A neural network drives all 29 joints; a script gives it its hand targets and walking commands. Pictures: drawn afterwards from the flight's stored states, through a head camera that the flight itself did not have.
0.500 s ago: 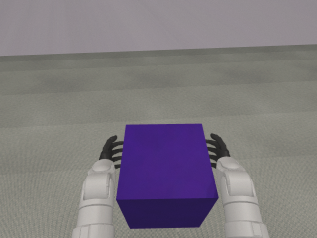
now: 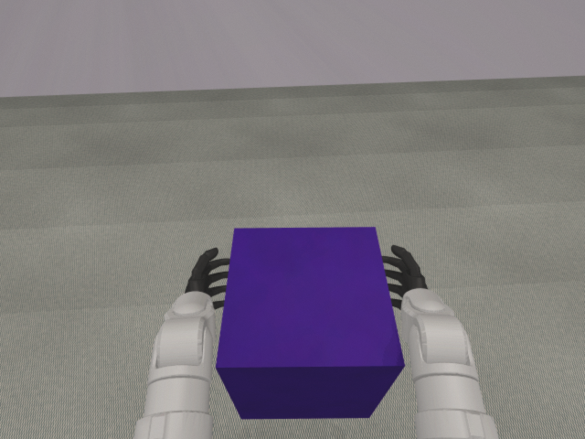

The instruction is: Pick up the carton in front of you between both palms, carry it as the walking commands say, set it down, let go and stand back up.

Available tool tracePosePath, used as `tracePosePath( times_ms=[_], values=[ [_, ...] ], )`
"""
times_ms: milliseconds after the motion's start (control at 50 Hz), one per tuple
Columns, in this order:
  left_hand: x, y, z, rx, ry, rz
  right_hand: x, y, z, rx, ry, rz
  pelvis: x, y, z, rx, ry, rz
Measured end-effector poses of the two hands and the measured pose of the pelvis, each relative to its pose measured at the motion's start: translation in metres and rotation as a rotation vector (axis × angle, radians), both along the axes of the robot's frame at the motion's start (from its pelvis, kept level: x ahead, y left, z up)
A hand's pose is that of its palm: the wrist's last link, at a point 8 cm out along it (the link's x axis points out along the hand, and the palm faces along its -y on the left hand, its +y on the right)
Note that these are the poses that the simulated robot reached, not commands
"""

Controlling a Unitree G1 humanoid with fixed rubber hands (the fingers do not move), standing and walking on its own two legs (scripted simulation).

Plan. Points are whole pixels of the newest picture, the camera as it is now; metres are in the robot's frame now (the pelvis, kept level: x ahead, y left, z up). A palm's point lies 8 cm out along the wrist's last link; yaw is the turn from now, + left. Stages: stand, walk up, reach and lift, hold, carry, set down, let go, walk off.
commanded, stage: hold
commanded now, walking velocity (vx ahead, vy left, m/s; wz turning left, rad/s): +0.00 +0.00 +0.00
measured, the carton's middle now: (305, 327) +0.29 -0.01 -0.04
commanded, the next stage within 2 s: set down in 0.16 s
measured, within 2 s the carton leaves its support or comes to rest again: neither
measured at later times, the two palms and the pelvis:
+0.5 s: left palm (187, 313) +0.29 +0.16 +0.02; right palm (386, 280) +0.33 -0.13 +0.02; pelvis -0.04 -0.06 -0.01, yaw +12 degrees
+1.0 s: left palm (219, 337) +0.35 +0.16 -0.19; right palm (367, 324) +0.36 -0.14 -0.19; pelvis -0.05 -0.05 -0.12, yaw +12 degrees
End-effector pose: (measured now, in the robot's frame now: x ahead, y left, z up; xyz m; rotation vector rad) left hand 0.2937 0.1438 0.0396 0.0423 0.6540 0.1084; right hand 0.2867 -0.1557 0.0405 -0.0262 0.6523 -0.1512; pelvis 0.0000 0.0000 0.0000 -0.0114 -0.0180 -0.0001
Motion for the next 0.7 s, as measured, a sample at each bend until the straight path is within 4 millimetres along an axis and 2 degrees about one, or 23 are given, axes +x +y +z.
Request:
tracePosePath(
  times_ms=[80, 180, 260, 320, 460, 560, 700],
  values=[
    [-0.013, 0.01, 0.002, 0.021, 0.007, 0.03, -0.002, 0.01, -0.002, -0.005, 0.008, 0.049, -0.003, -0.003, 0.006, -0.002, -0.048, 0.078],
    [-0.037, 0.032, 0.005, 0.019, -0.009, 0.146, 0.011, 0.035, 0.007, -0.001, -0.011, 0.159, -0.009, -0.012, 0.008, 0.014, -0.077, 0.115],
    [-0.049, 0.036, 0.009, 0.005, -0.017, 0.212, 0.018, 0.042, 0.013, -0.006, -0.019, 0.219, -0.013, -0.022, 0.008, 0.017, -0.096, 0.159],
    [-0.044, 0.029, 0.005, -0.008, 0.004, 0.217, 0.022, 0.035, 0.009, 0.016, 0.004, 0.203, -0.018, -0.032, 0.006, 0.019, -0.109, 0.19],
    [-0.014, 0.018, -0.011, 0.002, 0.014, 0.171, 0.037, 0.022, -0.014, 0.06, 0.016, 0.139, -0.032, -0.051, -0.005, 0.017, -0.076, 0.206],
    [-0.003, 0.022, -0.042, 0.025, 0.037, 0.169, 0.052, 0.027, -0.046, 0.041, 0.034, 0.162, -0.038, -0.061, -0.015, 0.009, 0.012, 0.207],
    [0.005, 0.022, -0.121, 0.023, 0.054, 0.139, 0.051, 0.025, -0.123, 0.026, 0.046, 0.135, -0.044, -0.067, -0.037, -0.01, 0.241, 0.211]
  ],
)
